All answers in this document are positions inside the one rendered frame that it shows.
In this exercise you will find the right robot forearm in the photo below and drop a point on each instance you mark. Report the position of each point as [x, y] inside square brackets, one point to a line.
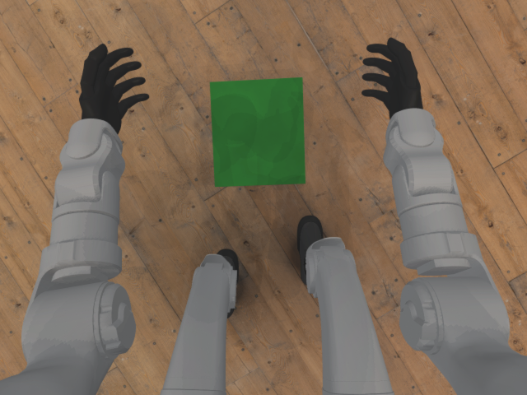
[436, 240]

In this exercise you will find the right robot hand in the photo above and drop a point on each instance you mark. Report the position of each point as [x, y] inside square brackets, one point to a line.
[404, 90]

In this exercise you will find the robot left foot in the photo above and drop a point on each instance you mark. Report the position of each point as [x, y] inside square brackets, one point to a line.
[232, 258]

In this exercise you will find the robot left upper arm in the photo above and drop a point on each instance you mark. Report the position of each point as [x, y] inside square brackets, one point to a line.
[71, 338]

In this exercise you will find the robot right upper arm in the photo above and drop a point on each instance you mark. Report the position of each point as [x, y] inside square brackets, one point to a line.
[461, 324]

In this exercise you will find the carton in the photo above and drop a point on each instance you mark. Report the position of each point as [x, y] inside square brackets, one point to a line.
[258, 132]

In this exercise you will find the left robot hand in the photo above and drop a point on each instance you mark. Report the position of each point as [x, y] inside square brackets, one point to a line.
[100, 96]

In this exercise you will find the robot right shin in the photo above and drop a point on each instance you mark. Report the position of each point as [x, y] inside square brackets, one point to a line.
[330, 241]

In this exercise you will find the left robot forearm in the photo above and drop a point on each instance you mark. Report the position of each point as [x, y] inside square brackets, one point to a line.
[83, 246]

